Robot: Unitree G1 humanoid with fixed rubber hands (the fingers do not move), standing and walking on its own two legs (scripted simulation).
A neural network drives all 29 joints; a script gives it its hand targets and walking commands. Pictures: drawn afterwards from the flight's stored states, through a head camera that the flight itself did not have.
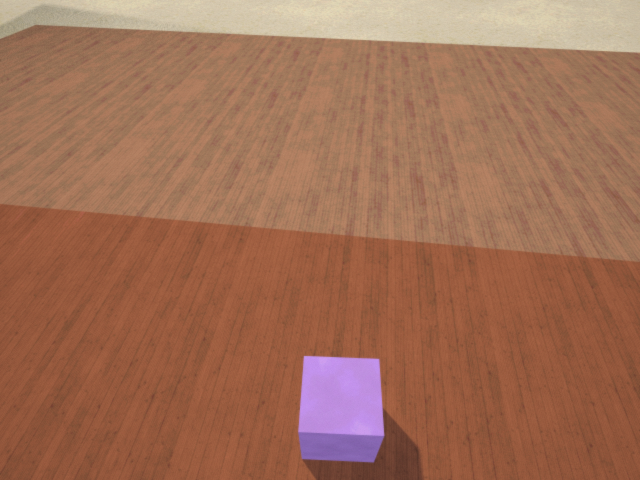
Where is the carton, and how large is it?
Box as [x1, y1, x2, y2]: [298, 356, 383, 461]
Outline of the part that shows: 304,356 298,429 302,458 373,461 383,437 378,359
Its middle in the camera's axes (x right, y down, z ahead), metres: +0.06 +0.48 +1.10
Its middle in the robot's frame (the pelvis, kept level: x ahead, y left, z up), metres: +0.45 -0.03 -0.66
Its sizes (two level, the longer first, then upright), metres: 0.210 0.200 0.250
